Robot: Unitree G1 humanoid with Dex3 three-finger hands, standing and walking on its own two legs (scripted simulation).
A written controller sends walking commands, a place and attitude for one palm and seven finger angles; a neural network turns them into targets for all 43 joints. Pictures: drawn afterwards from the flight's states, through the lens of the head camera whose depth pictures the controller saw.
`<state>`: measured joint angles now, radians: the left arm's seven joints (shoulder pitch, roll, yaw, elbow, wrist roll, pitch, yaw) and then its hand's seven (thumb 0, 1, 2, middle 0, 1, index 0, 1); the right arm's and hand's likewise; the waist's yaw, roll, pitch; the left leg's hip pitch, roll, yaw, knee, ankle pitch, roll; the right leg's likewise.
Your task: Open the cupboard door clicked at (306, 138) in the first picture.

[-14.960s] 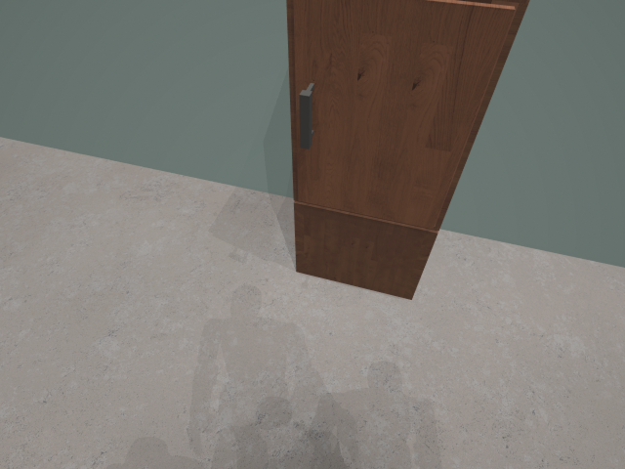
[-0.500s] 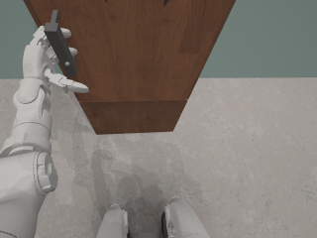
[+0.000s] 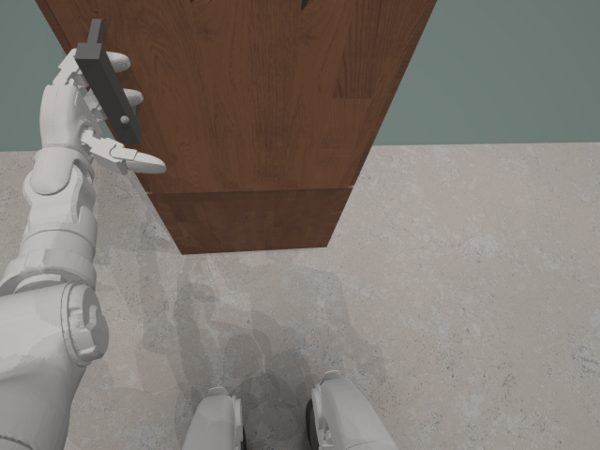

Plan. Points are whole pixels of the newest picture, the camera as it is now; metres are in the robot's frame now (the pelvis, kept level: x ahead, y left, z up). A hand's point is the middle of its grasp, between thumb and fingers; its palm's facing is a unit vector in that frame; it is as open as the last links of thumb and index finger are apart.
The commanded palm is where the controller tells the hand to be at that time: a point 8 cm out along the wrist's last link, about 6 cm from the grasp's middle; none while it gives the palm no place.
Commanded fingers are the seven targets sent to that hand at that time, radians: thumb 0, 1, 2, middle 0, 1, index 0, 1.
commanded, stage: close the thumb around the handle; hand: left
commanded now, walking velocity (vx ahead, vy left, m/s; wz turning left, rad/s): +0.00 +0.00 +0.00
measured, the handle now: (115, 87) +0.57 +0.19 +0.07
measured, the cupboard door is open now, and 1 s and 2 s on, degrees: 0 2 42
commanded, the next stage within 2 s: pull the door open along its arc in 0.68 s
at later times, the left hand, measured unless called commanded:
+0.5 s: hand (130, 118) +0.53 +0.17 +0.07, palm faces -0.02 -1.00 -0.02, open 7.2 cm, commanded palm +0.50 +0.21 +0.07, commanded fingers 0.00 0.90 0.90 -0.40 -1.35 -0.40 -1.35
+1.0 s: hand (133, 124) +0.51 +0.16 +0.07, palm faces -0.01 -1.00 -0.02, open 5.7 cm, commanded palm +0.46 +0.21 +0.07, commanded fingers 0.00 0.90 0.90 -0.40 -1.35 -0.40 -1.35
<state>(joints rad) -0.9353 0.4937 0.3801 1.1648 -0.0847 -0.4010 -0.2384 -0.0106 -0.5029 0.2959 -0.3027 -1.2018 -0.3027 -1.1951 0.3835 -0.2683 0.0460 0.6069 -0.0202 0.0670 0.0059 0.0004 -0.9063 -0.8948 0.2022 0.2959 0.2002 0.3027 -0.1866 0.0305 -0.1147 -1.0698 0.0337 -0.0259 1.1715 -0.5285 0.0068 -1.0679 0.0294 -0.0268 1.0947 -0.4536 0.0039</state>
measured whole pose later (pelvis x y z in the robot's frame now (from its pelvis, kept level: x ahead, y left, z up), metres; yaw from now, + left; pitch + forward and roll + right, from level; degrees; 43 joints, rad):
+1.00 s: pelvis +0.01 +0.00 +0.01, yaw +0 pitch +24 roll -2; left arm -0.84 0.44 0.37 1.07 -0.10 -0.41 -0.21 0.01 0.73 0.79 -0.39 -1.35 -0.38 -1.34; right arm 0.38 -0.27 0.03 0.59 -0.01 0.09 0.02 0.00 -0.91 -0.89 0.20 0.30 0.20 0.30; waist -0.17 0.03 -0.12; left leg -1.02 0.04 -0.01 1.14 -0.53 0.00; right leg -1.03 0.03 -0.01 1.07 -0.46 0.00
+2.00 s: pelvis +0.01 -0.04 +0.02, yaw +4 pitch +13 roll +1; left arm 0.19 -0.08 -0.27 0.13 0.10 -0.34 0.54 0.02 0.65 0.72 -0.34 -1.33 -0.36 -1.34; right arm 0.21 -0.19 0.00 0.55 -0.07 -0.05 0.02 0.01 -0.91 -0.90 0.20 0.30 0.20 0.30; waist -0.02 0.03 -0.15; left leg -0.76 0.01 -0.06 1.03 -0.50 -0.05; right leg -0.78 0.01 -0.06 1.06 -0.50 -0.05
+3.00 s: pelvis -0.01 -0.03 +0.01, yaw +4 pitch +12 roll +0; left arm 0.08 0.05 -0.24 0.17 0.06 -0.36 0.18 -0.01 -0.50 0.30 -0.29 -0.46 -0.22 -0.47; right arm 0.21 -0.20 0.02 0.52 -0.04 -0.04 0.00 0.01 -0.91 -0.90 0.20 0.30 0.20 0.30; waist 0.00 0.03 -0.13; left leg -0.82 -0.01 -0.05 1.10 -0.50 -0.02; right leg -0.83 -0.02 -0.05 1.10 -0.49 -0.03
